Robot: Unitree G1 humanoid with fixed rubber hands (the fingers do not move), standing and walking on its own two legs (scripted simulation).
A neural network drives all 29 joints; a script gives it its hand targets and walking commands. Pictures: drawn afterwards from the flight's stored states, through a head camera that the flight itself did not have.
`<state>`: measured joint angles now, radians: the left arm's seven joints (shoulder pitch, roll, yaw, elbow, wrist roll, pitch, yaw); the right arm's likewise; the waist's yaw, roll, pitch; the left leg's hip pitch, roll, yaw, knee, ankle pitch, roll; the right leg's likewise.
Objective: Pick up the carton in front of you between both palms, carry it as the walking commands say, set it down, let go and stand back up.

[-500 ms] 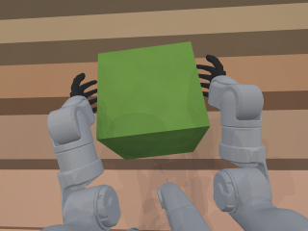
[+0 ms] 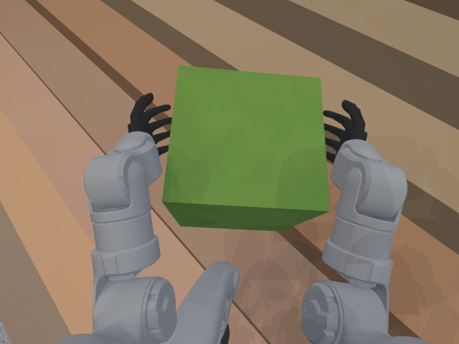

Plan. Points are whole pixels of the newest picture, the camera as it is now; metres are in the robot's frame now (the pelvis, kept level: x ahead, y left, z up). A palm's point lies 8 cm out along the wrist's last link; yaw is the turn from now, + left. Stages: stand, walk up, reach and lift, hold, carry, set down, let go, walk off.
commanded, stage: carry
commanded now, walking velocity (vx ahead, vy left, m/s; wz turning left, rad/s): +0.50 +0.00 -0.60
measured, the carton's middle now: (239, 164) +0.38 +0.08 +0.05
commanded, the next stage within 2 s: none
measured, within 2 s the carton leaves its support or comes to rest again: neither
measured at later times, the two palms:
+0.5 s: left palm (289, 8) +0.73 +0.05 +0.14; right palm (446, 29) +0.67 -0.24 +0.16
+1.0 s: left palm out of the picture +1.01 -0.19 +0.45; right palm out of the picture +0.83 -0.39 +0.48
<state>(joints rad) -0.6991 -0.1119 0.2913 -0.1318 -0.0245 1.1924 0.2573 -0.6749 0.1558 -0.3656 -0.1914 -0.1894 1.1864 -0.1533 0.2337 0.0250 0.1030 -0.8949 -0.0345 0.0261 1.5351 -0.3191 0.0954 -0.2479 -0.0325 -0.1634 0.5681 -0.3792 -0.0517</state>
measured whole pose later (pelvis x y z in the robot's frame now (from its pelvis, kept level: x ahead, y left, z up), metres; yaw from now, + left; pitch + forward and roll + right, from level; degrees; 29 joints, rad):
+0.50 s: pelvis +0.34 -0.01 +0.04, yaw -14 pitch +6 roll -2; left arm -0.71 -0.21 0.34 -0.05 0.14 1.22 0.25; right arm -0.70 0.09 -0.37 -0.08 0.01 1.26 -0.28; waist 0.03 -0.01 0.04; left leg -0.09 0.12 0.12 0.73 -0.05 0.02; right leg -0.85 0.10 -0.24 1.47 -0.40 -0.17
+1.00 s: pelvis +0.67 -0.06 +0.33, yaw -31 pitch +2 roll -2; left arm -0.58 -0.24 0.35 0.00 0.28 1.09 0.22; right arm -0.64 0.18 -0.26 0.04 -0.10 1.04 -0.30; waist -0.25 0.02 -0.03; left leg -0.26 -0.02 0.18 0.47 -0.25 0.12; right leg -0.96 0.05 -0.03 1.84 -0.27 -0.13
